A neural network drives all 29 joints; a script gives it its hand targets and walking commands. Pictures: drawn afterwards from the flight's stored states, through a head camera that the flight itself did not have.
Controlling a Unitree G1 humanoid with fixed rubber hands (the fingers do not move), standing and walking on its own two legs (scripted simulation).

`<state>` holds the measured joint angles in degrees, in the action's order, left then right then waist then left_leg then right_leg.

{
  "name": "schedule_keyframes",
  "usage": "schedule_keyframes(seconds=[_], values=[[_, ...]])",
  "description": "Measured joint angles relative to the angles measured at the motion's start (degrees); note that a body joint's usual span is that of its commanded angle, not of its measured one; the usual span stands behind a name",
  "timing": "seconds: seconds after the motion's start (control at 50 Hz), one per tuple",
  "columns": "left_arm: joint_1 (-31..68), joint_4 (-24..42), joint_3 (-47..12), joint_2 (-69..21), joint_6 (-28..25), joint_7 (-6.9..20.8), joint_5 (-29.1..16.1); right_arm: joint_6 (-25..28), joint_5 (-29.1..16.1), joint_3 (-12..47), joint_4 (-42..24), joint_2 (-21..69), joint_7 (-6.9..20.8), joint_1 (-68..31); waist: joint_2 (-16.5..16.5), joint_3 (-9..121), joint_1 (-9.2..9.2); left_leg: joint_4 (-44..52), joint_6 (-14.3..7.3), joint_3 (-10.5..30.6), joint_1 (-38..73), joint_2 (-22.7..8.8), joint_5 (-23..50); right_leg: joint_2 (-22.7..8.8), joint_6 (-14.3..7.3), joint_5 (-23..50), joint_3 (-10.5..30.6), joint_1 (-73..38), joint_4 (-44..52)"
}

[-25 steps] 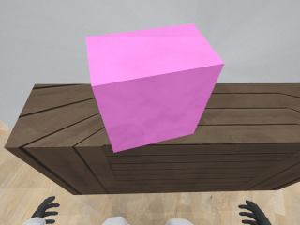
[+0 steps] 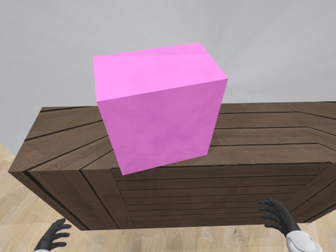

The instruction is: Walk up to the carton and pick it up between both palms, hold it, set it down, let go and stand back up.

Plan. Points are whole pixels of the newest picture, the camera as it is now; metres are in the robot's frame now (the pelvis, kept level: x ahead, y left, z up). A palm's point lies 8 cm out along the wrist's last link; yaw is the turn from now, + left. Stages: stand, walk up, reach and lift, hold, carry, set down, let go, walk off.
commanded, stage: reach and lift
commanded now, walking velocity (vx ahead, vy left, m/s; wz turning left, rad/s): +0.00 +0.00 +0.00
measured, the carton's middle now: (158, 112) +0.45 +0.02 +0.07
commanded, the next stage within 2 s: none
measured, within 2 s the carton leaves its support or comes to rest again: neither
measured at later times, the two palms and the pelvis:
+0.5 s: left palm (54, 227) +0.18 +0.26 -0.02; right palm (284, 216) +0.19 -0.27 -0.01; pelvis +0.02 +0.01 +0.01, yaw +0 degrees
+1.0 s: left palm (59, 217) +0.19 +0.23 +0.03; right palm (287, 197) +0.22 -0.27 +0.03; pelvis +0.02 +0.00 +0.01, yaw +0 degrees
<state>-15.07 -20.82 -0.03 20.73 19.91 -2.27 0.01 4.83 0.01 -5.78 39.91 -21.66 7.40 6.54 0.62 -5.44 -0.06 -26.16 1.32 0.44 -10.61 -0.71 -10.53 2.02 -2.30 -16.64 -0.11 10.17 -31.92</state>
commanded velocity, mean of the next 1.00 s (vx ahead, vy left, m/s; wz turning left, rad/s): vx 0.00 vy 0.00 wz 0.00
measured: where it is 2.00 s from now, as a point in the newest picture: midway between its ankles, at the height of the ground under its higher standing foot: outside the picture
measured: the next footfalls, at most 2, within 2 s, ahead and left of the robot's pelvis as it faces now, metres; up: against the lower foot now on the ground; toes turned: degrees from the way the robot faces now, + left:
none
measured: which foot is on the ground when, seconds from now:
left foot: down 0.00-1.00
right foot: down 0.00-1.00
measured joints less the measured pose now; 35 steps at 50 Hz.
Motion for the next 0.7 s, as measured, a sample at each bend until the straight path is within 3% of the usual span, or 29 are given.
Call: schedule_keyframes(seconds=[0.16,0.3,0.46,0.7], values=[[0.6,3.0,0.0,-0.1,-2.0,-1.2,0.0,-2.7,0.0,0.0,-8.5,0.0,0.9,5.7,0.3,1.4,0.00,1.1,0.0,-0.1,0.5,0.0,1.0,0.0,-0.1,0.4,0.0,0.0,0.2],[1.7,7.4,0.0,-0.8,-2.3,-2.4,0.0,-4.8,-2.7,0.0,-16.4,0.0,1.5,7.5,1.9,2.0,-0.02,1.7,0.0,-0.1,0.5,0.6,1.1,-0.6,-0.3,0.5,0.0,0.0,0.7],[-1.7,12.3,0.0,-4.3,-3.8,-4.5,0.0,-4.1,-5.0,0.0,-16.3,0.0,5.2,7.5,2.2,3.4,-0.03,5.4,0.0,-0.2,0.5,0.6,2.3,-0.7,-0.3,2.4,0.0,-0.6,5.7],[-10.6,18.8,0.0,-8.1,-14.4,-5.9,0.0,4.9,-11.6,0.0,-14.5,0.0,5.6,7.5,2.2,4.5,-0.02,7.5,0.1,-0.1,0.5,0.3,2.2,-0.5,-0.3,2.4,0.0,-0.7,8.1]])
